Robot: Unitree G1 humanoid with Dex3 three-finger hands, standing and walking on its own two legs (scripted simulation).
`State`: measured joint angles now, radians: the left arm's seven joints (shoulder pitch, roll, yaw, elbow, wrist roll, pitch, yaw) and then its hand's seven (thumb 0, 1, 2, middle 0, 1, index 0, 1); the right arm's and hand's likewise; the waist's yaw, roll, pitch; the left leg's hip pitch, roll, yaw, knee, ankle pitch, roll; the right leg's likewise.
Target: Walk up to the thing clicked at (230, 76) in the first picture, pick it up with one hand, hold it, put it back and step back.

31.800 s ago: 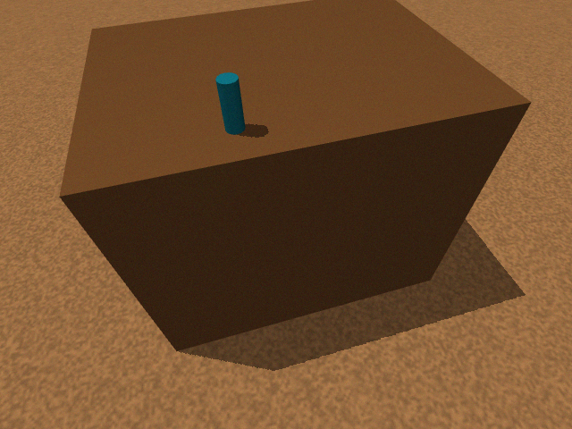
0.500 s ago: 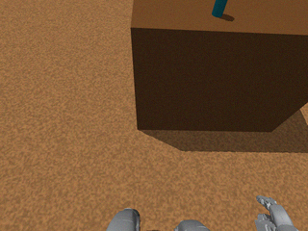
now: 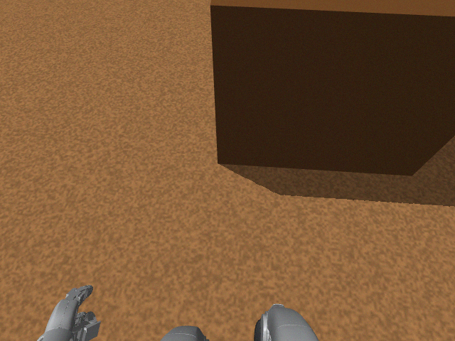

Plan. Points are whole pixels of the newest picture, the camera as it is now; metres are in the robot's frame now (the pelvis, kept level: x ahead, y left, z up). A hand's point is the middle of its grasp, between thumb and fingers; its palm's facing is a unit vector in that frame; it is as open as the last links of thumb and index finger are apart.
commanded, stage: step back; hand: right
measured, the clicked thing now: out of the picture +1.03 -0.26 +0.11
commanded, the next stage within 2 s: stand in 1.04 s
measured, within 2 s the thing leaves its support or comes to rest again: neither
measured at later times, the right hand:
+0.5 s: hand out of the picture +0.02 -0.27 -0.14, palm faces -0.04 +0.93 -0.36, open 7.3 cm
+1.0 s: hand out of the picture +0.06 -0.25 -0.13, palm faces +0.03 +0.95 -0.32, open 7.3 cm
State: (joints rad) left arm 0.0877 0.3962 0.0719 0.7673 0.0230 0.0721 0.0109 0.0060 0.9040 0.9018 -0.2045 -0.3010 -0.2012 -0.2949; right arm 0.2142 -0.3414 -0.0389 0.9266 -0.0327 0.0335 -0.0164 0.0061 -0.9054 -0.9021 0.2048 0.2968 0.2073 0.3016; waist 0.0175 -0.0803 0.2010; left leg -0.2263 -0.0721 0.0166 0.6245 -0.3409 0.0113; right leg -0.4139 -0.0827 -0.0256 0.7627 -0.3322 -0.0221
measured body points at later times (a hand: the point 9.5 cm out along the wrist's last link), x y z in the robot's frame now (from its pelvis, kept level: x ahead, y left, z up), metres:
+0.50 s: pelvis -0.06 -0.01 +0.01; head -0.05 -0.01 +0.46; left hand -0.02 +0.31 -0.11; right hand +0.02 -0.32 -0.11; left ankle -0.03 +0.12 -0.72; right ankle -0.08 -0.15 -0.72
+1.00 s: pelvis -0.05 +0.00 +0.02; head -0.04 +0.00 +0.47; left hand +0.06 +0.31 -0.10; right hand +0.06 -0.30 -0.10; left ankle -0.03 +0.12 -0.72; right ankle -0.08 -0.15 -0.72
